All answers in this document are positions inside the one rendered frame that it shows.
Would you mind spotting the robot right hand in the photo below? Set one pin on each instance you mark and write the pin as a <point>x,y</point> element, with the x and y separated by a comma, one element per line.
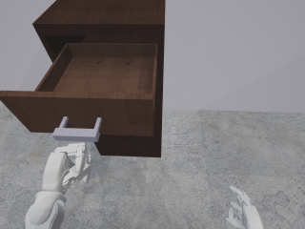
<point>247,216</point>

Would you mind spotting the drawer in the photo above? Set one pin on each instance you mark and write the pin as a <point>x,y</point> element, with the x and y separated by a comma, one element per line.
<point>116,82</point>

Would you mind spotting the robot left hand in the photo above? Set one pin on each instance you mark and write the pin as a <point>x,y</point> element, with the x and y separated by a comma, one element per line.
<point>65,166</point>

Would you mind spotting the cabinet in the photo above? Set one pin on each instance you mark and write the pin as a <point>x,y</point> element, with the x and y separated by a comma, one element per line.
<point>111,22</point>

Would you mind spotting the left robot forearm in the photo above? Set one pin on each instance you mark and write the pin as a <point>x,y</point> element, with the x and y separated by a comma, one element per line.
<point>47,212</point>

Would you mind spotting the handle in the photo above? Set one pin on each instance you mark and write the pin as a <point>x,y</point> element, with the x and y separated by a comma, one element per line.
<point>77,134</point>

